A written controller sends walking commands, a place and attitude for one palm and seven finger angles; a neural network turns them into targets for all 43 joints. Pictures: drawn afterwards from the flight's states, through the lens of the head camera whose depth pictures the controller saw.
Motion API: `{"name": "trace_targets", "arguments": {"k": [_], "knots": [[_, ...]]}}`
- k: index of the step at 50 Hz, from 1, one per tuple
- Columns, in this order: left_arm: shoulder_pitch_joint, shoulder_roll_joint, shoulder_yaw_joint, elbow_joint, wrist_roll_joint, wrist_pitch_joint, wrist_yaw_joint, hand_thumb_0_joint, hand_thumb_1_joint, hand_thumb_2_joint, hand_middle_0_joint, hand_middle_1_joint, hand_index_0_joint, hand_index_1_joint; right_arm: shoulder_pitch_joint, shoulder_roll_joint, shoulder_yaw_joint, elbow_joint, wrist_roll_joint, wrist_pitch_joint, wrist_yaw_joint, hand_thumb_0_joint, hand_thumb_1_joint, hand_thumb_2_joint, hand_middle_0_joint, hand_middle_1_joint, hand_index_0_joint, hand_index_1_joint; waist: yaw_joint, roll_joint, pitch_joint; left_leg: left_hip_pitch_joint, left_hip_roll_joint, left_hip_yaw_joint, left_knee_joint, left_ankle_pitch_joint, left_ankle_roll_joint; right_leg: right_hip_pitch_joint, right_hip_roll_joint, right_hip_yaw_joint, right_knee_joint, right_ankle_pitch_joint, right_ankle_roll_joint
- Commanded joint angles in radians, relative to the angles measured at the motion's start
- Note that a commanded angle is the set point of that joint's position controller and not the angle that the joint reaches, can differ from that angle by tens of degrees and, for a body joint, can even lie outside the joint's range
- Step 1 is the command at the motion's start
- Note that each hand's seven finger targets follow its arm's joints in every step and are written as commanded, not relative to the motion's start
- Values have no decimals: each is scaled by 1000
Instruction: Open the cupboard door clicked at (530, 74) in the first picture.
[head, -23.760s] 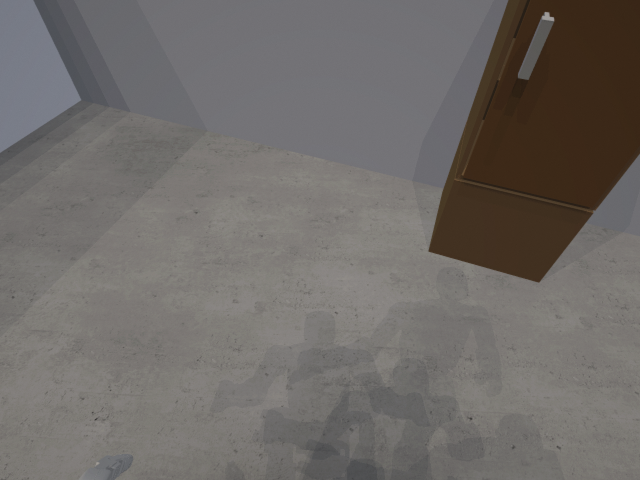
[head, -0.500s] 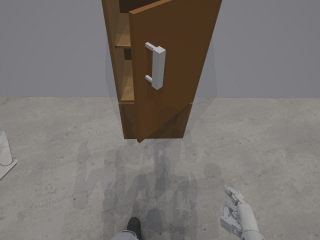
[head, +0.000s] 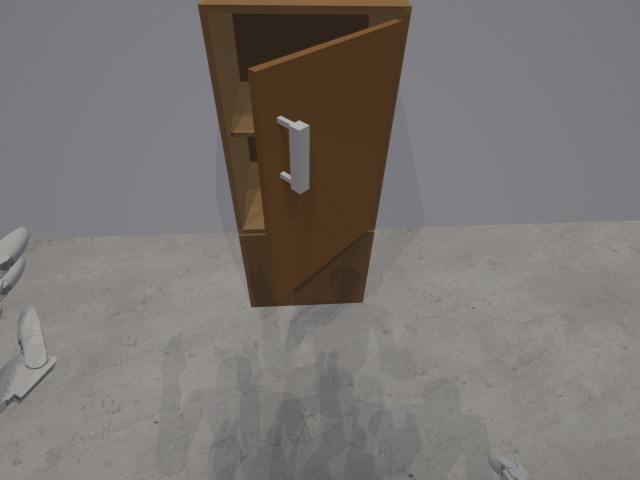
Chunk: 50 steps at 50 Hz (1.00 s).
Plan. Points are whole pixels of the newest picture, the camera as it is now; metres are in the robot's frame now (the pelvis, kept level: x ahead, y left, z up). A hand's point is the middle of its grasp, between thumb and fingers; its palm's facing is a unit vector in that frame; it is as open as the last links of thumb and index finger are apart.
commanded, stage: stop stepping back and stand still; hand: left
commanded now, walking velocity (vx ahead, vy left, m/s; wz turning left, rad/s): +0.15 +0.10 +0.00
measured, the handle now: (291, 154) +0.64 +0.09 +0.09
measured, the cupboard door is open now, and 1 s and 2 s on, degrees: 43 43 43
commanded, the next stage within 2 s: let the arm hang, fingers relaxed in 0.90 s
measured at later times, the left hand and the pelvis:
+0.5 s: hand out of the picture +0.18 +0.31 +0.16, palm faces +0.43 -0.77 -0.47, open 7.4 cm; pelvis -0.02 +0.05 +0.00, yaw +1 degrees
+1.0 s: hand out of the picture +0.15 +0.32 +0.15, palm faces +0.44 -0.76 -0.47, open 7.4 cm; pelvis -0.04 +0.05 +0.00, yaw +2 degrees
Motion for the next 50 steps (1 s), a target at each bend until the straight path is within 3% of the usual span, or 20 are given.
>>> {"name": "trace_targets", "arguments": {"k": [1,4,5,6,7,8,9,10,12,13,15,17,22,26,30,37,43,45,49,50], "knots": [[-166,202,156,-57,4,-73,46,0,900,900,-200,-300,-200,-300,-140,-87,-32,-154,7,-80,-34,0,-900,-900,200,300,200,300,2,-42,49,59,46,48,-277,3,25,-30,-241,187,-218,6,-79],[-152,165,115,-18,-1,-54,56,0,900,900,-200,-300,-200,-300,-132,-94,-35,-150,9,-100,-41,0,-900,-900,200,300,200,300,16,-60,23,235,8,98,-513,32,40,-18,-212,171,-167,21,-47],[-152,159,106,-39,-6,-51,55,0,900,900,-200,-300,-200,-300,-127,-105,-41,-153,9,-103,-39,0,-900,-900,200,300,200,300,15,-57,11,285,13,82,-576,56,45,-10,-187,153,-129,54,-24],[-158,161,105,-67,-11,-51,53,0,900,900,-200,-300,-200,-300,-129,-118,-47,-158,8,-103,-37,0,-900,-900,200,300,200,300,12,-27,-5,339,51,35,-622,87,60,-16,-157,136,-73,94,6],[-140,160,102,-88,-15,-52,50,0,900,900,-200,-300,-200,-300,-137,-133,-57,-164,11,-102,-39,0,-900,-900,200,300,200,300,14,42,-35,402,120,-40,-615,205,81,-36,-113,90,-5,158,39],[-150,170,106,-133,-13,-52,49,0,900,900,-200,-300,-200,-300,-141,-141,-58,-176,15,-95,-32,0,-900,-900,200,300,200,300,16,72,-59,437,175,-103,-577,350,104,-60,-74,66,33,206,66],[-167,181,109,-171,-11,-54,45,0,900,900,-200,-300,-200,-300,-146,-148,-59,-183,22,-92,-26,0,-900,-900,200,300,200,300,17,52,-76,436,191,-113,-549,474,100,-41,-57,48,53,251,74],[-136,205,138,-146,-6,-51,42,0,900,900,-200,-300,-200,-300,-143,-129,-47,-170,17,-91,-25,0,-900,-900,200,300,200,300,7,70,-67,395,168,-76,-541,521,91,-14,-49,22,48,297,70],[-161,220,147,-200,-4,-50,36,0,900,900,-200,-300,-200,-300,-161,-123,-38,-175,15,-88,-20,0,-900,-900,200,300,200,300,6,115,-39,309,133,-39,-546,475,61,40,-61,21,42,346,63],[-158,200,134,-200,-6,-52,36,0,900,900,-200,-300,-200,-300,-170,-114,-36,-178,17,-88,-17,0,-900,-900,200,300,200,300,6,98,-25,288,122,-26,-539,437,51,49,-67,37,24,370,59],[-127,199,142,-203,-13,-51,39,0,900,900,-200,-300,-200,-300,-165,-109,-34,-186,17,-86,-11,0,-900,-900,200,300,200,300,6,75,-46,291,102,-9,-529,397,35,67,-78,59,1,414,49],[-93,216,169,-220,-18,-52,41,0,900,900,-200,-300,-200,-300,-168,-108,-35,-194,17,-84,-9,0,-900,-900,200,300,200,300,9,122,-64,310,100,-9,-549,398,26,70,-73,58,-5,405,49],[-62,182,162,-147,-32,-39,35,0,900,900,-200,-300,-200,-300,-177,-99,-26,-205,16,-68,-9,0,-900,-900,200,300,200,300,9,119,-20,268,109,-20,-620,249,21,53,-46,42,-60,249,62],[-112,154,122,-145,-29,-32,30,0,900,900,-200,-300,-200,-300,-176,-104,-23,-208,18,-68,-12,0,-900,-900,200,300,200,300,6,128,-15,265,111,-25,-656,188,21,56,-35,34,-78,218,71],[-146,152,101,-175,-21,-27,32,0,900,900,-200,-300,-200,-300,-178,-109,-23,-210,18,-78,-17,0,-900,-900,200,300,200,300,9,132,-26,267,112,-38,-691,144,21,70,-26,14,-83,186,78],[-139,185,131,-187,-10,-28,43,0,900,900,-200,-300,-200,-300,-186,-113,-25,-208,14,-87,-23,0,-900,-900,200,300,200,300,14,146,-1,218,98,-54,-732,1,15,80,-28,10,-121,96,75],[-97,160,118,-155,-13,-33,42,0,900,900,-200,-300,-200,-300,-181,-107,-25,-204,15,-84,-22,0,-900,-900,200,300,200,300,11,120,9,217,92,-49,-713,3,14,64,-38,19,-151,86,71],[-95,156,118,-129,-15,-31,41,0,900,900,-200,-300,-200,-300,-176,-111,-28,-200,16,-80,-22,0,-900,-900,200,300,200,300,11,82,8,222,87,-41,-697,11,14,52,-39,27,-166,85,71],[-101,159,114,-122,-15,-30,40,0,900,900,-200,-300,-200,-300,-176,-113,-31,-195,18,-80,-22,0,-900,-900,200,300,200,300,9,87,6,242,86,-38,-689,31,14,33,-41,31,-174,78,70],[-187,23,-277,653,61,126,-98,0,900,900,-200,-300,-200,-300,-217,-303,-72,73,19,-111,78,0,-900,-900,200,300,200,300,-41,117,88,140,127,-100,-534,227,35,-105,-107,-14,-12,159,36]]}}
